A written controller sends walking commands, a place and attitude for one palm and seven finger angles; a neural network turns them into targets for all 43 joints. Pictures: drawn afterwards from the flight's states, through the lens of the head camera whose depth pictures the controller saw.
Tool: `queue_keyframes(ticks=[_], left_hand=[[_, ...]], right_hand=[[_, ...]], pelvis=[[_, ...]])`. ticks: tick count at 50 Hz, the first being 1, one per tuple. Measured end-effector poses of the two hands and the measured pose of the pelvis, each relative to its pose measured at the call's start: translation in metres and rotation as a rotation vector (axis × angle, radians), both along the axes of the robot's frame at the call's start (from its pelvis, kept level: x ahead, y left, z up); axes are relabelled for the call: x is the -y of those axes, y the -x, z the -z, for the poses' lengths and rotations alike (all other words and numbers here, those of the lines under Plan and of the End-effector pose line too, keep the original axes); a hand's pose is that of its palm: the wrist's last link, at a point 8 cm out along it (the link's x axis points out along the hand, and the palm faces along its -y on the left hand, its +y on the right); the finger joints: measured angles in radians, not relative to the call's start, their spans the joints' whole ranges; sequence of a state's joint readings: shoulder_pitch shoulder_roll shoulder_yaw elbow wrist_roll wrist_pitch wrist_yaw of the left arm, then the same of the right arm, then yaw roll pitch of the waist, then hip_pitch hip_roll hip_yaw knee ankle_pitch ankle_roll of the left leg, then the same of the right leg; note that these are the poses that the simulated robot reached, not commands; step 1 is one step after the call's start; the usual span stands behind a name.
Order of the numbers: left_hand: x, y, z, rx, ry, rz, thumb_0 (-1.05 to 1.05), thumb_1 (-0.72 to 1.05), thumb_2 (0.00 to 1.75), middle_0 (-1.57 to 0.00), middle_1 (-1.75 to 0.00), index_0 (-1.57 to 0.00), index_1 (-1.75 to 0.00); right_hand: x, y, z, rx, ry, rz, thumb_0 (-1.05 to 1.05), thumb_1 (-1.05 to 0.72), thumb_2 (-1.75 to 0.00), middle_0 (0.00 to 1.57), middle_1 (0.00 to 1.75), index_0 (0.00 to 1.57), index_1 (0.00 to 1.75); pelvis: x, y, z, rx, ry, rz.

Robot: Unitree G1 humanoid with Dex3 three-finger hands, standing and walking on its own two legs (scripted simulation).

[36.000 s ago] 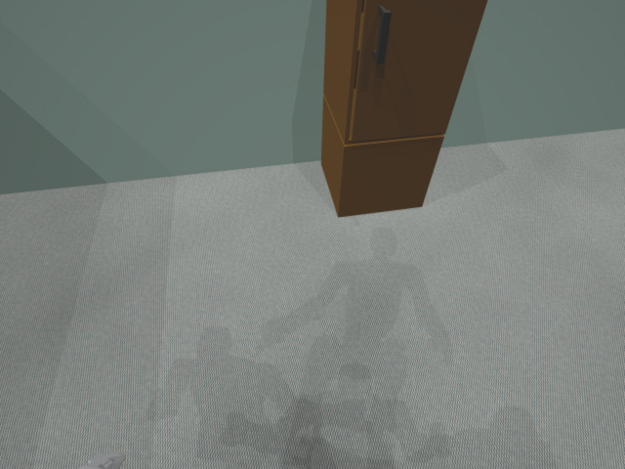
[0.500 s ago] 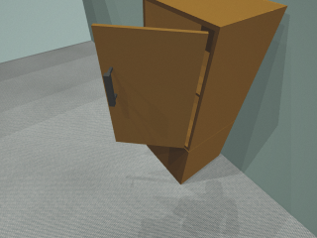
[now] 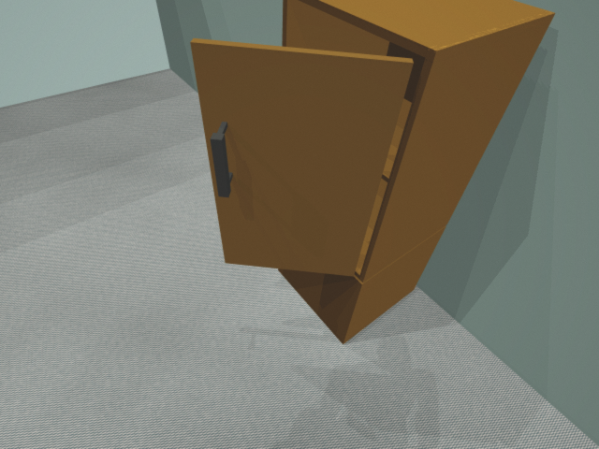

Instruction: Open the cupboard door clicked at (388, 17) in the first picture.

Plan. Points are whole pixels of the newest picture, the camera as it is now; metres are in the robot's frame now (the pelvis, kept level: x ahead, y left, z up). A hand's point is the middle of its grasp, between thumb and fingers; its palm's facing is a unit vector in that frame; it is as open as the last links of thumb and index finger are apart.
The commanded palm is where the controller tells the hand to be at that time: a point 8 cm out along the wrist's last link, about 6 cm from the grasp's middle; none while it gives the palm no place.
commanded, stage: shuffle to correct the standing spot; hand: left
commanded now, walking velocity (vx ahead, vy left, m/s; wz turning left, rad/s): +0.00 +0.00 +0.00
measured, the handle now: (224, 160) +0.62 +0.19 +0.03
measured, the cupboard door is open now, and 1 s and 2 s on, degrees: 47 47 47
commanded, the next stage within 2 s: come to a stop and stand still in 0.34 s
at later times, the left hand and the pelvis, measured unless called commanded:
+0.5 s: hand out of the picture -0.01 +0.19 -0.19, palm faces +0.03 -0.99 -0.12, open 7.4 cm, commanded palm none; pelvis +0.05 +0.04 -0.01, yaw -2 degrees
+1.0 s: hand out of the picture +0.16 +0.19 -0.18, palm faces -0.02 -0.99 -0.17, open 7.4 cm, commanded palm none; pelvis +0.07 +0.04 +0.00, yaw -1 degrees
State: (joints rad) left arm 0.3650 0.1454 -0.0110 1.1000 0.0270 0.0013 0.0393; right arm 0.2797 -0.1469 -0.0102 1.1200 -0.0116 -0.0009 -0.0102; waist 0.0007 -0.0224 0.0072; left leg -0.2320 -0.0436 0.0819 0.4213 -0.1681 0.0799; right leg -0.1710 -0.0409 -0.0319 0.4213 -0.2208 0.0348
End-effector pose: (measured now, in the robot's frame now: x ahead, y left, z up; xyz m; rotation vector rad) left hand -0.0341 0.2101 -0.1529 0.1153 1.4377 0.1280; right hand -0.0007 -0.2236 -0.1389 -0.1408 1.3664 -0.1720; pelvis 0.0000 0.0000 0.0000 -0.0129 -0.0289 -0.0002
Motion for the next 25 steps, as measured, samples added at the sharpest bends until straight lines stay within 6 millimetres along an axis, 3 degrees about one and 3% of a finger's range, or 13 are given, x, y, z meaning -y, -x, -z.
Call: queue_keyframes(ticks=[9, 19, 22, 25], left_hand=[[-0.004, 0.011, -0.001, -0.023, 0.001, -0.016, 0.00, 0.91, 0.90, -0.19, -0.30, -0.20, -0.29], [-0.014, 0.019, 0.011, -0.068, 0.021, -0.091, 0.00, 0.91, 0.90, -0.20, -0.30, -0.20, -0.29], [-0.023, 0.009, 0.017, -0.101, 0.038, -0.074, 0.00, 0.91, 0.90, -0.20, -0.30, -0.20, -0.29], [-0.033, -0.021, 0.014, -0.093, 0.042, -0.022, 0.01, 0.91, 0.90, -0.20, -0.30, -0.20, -0.29]], right_hand=[[-0.006, 0.002, 0.003, -0.009, -0.007, 0.010, 0.00, -0.91, -0.90, 0.20, 0.30, 0.20, 0.30], [-0.012, -0.011, 0.007, -0.022, 0.027, 0.001, 0.00, -0.91, -0.90, 0.20, 0.30, 0.20, 0.30], [-0.022, -0.020, 0.006, 0.006, 0.044, 0.020, 0.00, -0.91, -0.90, 0.20, 0.30, 0.20, 0.30], [-0.036, -0.019, 0.001, 0.013, 0.047, 0.053, 0.00, -0.91, -0.90, 0.20, 0.30, 0.20, 0.30]], pelvis=[[-0.006, -0.003, 0.001, -0.004, -0.002, 0.003], [-0.020, -0.027, 0.012, -0.010, 0.030, -0.007], [-0.031, -0.039, 0.016, -0.007, 0.018, 0.012], [-0.038, -0.048, 0.011, -0.005, 0.010, 0.036]])
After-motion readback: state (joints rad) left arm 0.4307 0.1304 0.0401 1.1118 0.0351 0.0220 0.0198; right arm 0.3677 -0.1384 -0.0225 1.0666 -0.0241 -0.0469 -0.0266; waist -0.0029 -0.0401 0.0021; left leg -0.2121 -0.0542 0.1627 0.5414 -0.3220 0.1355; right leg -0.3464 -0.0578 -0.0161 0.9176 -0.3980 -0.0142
